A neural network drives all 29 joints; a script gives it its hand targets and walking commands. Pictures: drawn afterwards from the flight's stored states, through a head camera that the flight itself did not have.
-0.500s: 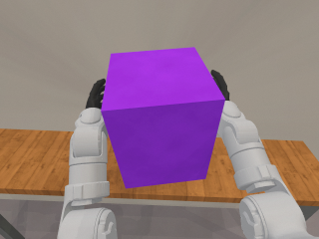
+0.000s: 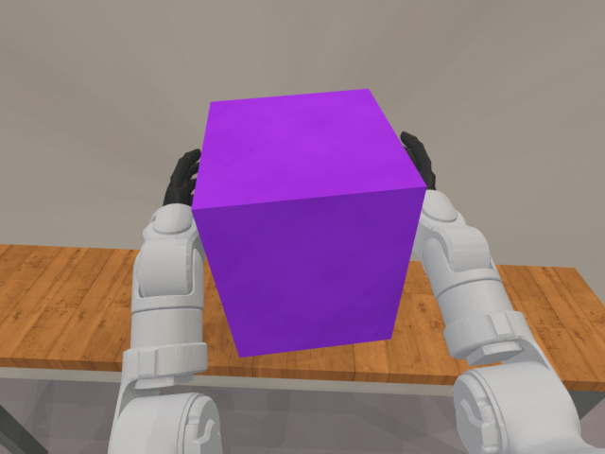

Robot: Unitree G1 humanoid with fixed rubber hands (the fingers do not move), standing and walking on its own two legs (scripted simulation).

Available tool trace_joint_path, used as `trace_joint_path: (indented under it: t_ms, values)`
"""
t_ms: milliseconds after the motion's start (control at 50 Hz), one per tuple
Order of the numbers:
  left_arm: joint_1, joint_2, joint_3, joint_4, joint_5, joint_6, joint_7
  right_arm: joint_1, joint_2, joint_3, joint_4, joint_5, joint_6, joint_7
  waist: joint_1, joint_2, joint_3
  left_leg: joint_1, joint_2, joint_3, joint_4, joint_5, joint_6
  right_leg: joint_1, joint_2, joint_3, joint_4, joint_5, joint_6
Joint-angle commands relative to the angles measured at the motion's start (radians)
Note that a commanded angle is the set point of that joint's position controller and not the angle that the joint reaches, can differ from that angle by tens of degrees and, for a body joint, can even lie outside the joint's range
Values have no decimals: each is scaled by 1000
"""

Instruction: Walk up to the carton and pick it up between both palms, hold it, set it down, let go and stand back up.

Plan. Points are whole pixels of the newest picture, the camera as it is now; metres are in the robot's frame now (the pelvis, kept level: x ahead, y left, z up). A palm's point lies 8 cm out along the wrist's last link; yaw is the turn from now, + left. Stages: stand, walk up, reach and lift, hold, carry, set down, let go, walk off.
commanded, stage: hold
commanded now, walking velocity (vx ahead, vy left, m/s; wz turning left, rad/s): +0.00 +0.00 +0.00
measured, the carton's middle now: (303, 224) +0.36 +0.00 +0.18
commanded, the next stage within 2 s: none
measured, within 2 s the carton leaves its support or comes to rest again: neither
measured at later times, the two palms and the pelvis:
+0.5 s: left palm (181, 210) +0.37 +0.15 +0.21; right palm (416, 193) +0.37 -0.15 +0.22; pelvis +0.00 +0.00 +0.00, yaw +0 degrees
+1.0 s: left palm (181, 210) +0.37 +0.15 +0.21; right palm (416, 193) +0.37 -0.15 +0.22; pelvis +0.00 +0.00 +0.00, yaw +0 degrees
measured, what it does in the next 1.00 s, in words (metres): stands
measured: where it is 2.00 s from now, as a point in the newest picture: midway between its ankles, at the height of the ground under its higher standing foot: outside the picture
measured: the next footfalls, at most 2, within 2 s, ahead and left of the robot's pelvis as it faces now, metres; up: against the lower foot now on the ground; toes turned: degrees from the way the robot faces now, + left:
none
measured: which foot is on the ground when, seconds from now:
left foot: down 0.00-1.00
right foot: down 0.00-1.00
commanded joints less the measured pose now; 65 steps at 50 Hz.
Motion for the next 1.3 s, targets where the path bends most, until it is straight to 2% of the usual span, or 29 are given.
trace_joint_path:
  t_ms: [0,60,300,400,560,660,820,900,1000,1080,1160,1280]
  values:
    - [-792,-592,-471,-127,-156,-66,-128,-787,621,374,-280,90,-50,90,-9,88,-456,15,10,-5,-78,169,-44,149,10,11,-13,102,47]
    - [-791,-590,-467,-132,-157,-67,-129,-789,628,387,-286,97,-49,87,-2,82,-466,14,7,-4,-75,175,-40,157,9,14,-10,123,52]
    - [-793,-590,-466,-128,-154,-63,-134,-771,622,378,-272,95,-39,82,-15,88,-445,16,5,-6,-78,164,-45,151,8,16,-12,120,53]
    - [-782,-590,-474,-142,-158,-65,-132,-768,622,390,-290,102,-40,81,-14,85,-460,32,5,-9,-67,205,-48,155,10,15,-8,159,53]
    - [-784,-585,-471,-146,-156,-64,-133,-778,629,400,-300,106,-43,80,-6,79,-464,24,3,-5,-70,195,-43,163,10,17,-9,152,54]
    - [-800,-592,-478,-135,-159,-65,-129,-777,622,378,-276,93,-42,85,-14,95,-441,22,10,-8,-78,170,-47,136,11,13,-16,103,46]
    - [-793,-603,-491,-148,-171,-67,-127,-782,620,388,-300,104,-45,85,-19,95,-482,38,10,-11,-66,209,-51,148,15,11,-9,141,48]
    - [-795,-595,-476,-131,-160,-65,-127,-771,616,375,-269,94,-40,88,-15,92,-449,24,12,-9,-77,175,-48,140,13,11,-14,109,48]
    - [-795,-597,-475,-147,-164,-68,-129,-775,627,387,-292,104,-44,84,-14,84,-478,33,5,-9,-68,201,-46,156,11,16,-8,154,53]
    - [-797,-583,-462,-133,-156,-67,-132,-777,627,387,-277,101,-39,83,-6,82,-453,20,4,-4,-75,174,-42,149,8,18,-11,134,53]
    - [-793,-591,-477,-148,-161,-66,-131,-777,629,394,-296,107,-42,80,-11,84,-469,35,4,-8,-65,211,-45,157,11,17,-8,166,54]
    - [-791,-587,-469,-137,-156,-63,-132,-771,627,387,-278,103,-38,81,-8,86,-449,23,3,-6,-74,178,-42,149,7,20,-13,138,52]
